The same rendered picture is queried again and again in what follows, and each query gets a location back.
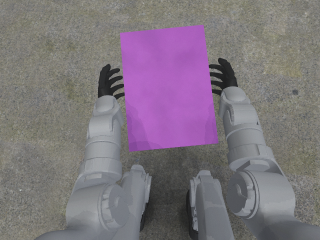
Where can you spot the right robot upper arm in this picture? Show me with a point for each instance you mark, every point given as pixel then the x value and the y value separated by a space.
pixel 265 202

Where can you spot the left robot forearm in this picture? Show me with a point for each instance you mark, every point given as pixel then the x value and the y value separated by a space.
pixel 103 143

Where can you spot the right robot hand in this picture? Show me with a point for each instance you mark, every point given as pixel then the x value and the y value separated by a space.
pixel 228 77

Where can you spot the left robot upper arm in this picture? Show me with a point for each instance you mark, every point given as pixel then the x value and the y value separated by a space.
pixel 93 213

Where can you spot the carton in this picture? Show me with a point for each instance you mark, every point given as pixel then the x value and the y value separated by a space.
pixel 167 88

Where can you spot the right robot forearm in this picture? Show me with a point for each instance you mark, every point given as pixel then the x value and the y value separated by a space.
pixel 244 135

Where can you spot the robot right thigh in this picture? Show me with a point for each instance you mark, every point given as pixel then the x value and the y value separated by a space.
pixel 206 198

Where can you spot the left robot hand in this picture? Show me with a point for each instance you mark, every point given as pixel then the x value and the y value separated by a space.
pixel 104 87

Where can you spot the left robot foot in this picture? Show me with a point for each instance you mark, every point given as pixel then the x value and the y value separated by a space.
pixel 143 216

